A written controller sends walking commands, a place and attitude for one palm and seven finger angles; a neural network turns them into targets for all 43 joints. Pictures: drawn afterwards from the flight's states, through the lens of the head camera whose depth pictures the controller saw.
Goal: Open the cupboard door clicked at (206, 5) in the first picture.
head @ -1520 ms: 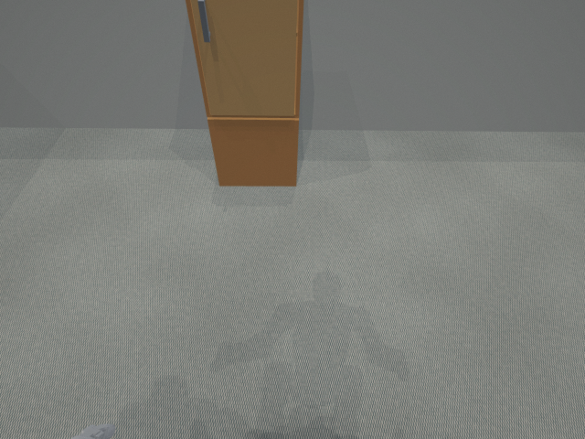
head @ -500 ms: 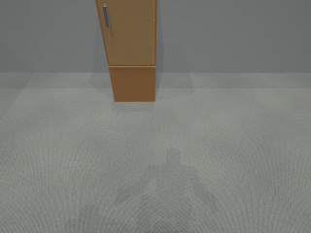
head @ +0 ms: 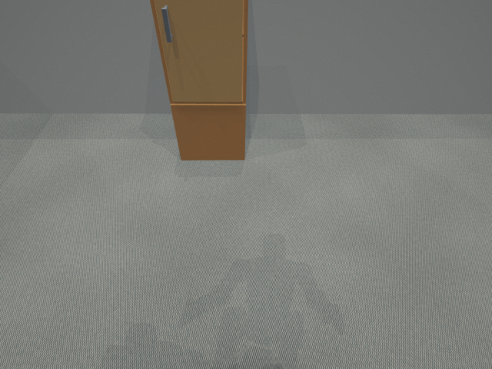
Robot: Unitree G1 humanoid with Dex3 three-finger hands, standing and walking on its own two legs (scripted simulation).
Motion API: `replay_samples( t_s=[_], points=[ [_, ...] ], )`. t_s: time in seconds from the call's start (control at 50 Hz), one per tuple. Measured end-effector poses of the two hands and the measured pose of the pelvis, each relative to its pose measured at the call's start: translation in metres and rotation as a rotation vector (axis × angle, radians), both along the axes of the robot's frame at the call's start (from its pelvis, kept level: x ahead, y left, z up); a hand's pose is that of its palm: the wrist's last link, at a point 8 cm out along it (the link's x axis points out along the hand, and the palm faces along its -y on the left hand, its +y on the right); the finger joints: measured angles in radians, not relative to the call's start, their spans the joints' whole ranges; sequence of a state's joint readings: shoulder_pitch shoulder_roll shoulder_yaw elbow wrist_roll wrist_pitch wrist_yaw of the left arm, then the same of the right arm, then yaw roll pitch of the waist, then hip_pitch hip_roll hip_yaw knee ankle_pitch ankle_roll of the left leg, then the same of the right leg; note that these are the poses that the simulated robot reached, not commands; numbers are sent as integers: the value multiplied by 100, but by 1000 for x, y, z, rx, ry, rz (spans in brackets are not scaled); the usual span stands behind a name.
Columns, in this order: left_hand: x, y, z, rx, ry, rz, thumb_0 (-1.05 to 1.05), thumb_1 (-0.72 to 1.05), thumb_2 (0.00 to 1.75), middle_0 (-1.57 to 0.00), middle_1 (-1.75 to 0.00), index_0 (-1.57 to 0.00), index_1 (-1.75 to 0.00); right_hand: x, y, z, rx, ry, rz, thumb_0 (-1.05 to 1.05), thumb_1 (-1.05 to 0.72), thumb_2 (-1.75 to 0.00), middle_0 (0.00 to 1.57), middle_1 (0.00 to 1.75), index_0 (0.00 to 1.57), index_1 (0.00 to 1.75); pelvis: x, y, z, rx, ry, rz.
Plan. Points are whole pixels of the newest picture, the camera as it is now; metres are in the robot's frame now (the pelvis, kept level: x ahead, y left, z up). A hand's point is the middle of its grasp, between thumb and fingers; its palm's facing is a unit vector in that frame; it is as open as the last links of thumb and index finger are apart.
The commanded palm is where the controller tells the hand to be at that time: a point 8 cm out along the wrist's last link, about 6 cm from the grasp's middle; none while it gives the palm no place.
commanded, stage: walk to a spot facing it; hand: left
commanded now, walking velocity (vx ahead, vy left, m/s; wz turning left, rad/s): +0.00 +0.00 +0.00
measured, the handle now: (167, 23) +1.32 +0.39 +0.02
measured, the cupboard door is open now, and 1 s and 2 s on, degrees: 0 0 0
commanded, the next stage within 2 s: turn to face it in 1.16 s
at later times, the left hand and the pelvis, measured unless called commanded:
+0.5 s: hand out of the picture +0.07 +0.22 -0.18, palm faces +0.11 -0.98 -0.15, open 7.4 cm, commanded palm none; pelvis +0.09 +0.04 +0.00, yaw +7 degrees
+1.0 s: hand (152, 297) +0.29 +0.22 -0.18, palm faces +0.31 -0.93 -0.21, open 7.1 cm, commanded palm none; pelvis +0.31 +0.03 -0.01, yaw +17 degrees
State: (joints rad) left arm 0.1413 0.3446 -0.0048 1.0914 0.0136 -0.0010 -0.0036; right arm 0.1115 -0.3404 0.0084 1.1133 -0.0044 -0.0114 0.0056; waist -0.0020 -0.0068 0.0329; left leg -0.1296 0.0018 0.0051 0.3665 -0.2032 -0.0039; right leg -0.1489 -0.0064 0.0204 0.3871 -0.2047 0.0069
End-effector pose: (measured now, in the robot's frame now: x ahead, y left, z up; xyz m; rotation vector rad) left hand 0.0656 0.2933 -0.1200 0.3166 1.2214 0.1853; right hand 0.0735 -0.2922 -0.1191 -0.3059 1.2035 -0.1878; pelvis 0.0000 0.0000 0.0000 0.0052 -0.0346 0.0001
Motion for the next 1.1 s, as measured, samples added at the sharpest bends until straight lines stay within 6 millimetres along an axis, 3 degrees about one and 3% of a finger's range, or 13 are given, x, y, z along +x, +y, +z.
replay_samples(
  t_s=[0.18, 0.34, 0.4, 0.46, 0.52, 0.6, 0.68, 0.76, 0.82, 0.9, 0.96, 1.02, 1.1],
  points=[
    [-8, -13, -12, -41, 11, 39, 0, 91, 90, -20, -29, -21, -30, -8, 16, -12, 31, 54, 9, 1, -91, -89, 20, 30, 20, 30, 12, 1, -5, -9, 13, 26],
    [-52, -21, -46, -155, 126, 179, 0, 91, 89, -20, -29, -21, -30, -16, 69, -26, 77, 159, 17, 1, -91, -89, 20, 30, 19, 30, 47, 28, -17, -19, 18, 104],
    [-52, -22, -46, -173, 203, 184, 1, 91, 89, -20, -29, -21, -30, -23, 90, -25, 100, 179, -26, 1, -91, -89, 20, 30, 20, 30, 64, 36, -15, -10, 24, 95],
    [-30, -22, -40, -189, 201, 183, 1, 91, 89, -20, -29, -20, -30, -33, 109, -19, 126, 239, -55, 0, -91, -89, 20, 30, 20, 30, 81, 39, -8, -10, 30, 112],
    [6, -24, -34, -198, 148, 189, 1, 91, 90, -20, -29, -20, -30, -40, 123, -14, 151, 317, -73, 0, -91, -89, 20, 30, 20, 30, 100, 41, -3, -13, 34, 131],
    [69, -24, -30, -191, 64, 184, 1, 92, 90, -20, -29, -20, -30, -34, 130, -13, 176, 397, -95, 1, -91, -89, 20, 30, 20, 30, 129, 39, -3, -10, 35, 146],
    [143, -27, -29, -174, -15, 149, 1, 92, 90, -20, -29, -20, -30, -10, 125, -20, 189, 434, -116, 1, -91, -89, 20, 30, 20, 30, 166, 31, -9, -2, 33, 151],
    [216, -33, -34, -146, -137, 131, 1, 92, 90, -20, -29, -20, -30, 34, 106, -39, 189, 456, -101, 1, -90, -89, 20, 30, 20, 30, 212, 18, -27, 6, 28, 185],
    [237, -36, -31, -137, -195, 175, 0, 92, 90, -20, -29, -20, -30, 92, 88, -48, 167, 414, -41, 1, -91, -89, 20, 30, 20, 30, 235, 14, -29, -13, 4, 219],
    [230, -40, -28, -135, -141, 254, 0, 92, 89, -20, -29, -21, -30, 202, 76, -43, 129, 246, 55, 1, -91, -89, 20, 30, 19, 30, 266, 18, -18, -23, 1, 250],
    [216, -30, -26, -118, -77, 317, -1, 95, 89, -20, -29, -21, -30, 286, 82, -31, 117, 103, 122, 1, -91, -89, 19, 30, 19, 30, 290, 23, -11, -28, 9, 275],
    [202, -24, -30, -131, 0, 364, -1, 95, 89, -20, -29, -21, -30, 359, 100, -17, 117, -7, 198, 1, -92, -90, 19, 30, 19, 30, 314, 33, -9, -32, 12, 296],
    [185, -16, -42, -167, 91, 448, 0, 93, 90, -20, -29, -21, -30, 440, 139, -6, 111, -91, 312, 0, -92, -90, 19, 30, 19, 30, 347, 55, -13, -43, 5, 330]
  ],
)
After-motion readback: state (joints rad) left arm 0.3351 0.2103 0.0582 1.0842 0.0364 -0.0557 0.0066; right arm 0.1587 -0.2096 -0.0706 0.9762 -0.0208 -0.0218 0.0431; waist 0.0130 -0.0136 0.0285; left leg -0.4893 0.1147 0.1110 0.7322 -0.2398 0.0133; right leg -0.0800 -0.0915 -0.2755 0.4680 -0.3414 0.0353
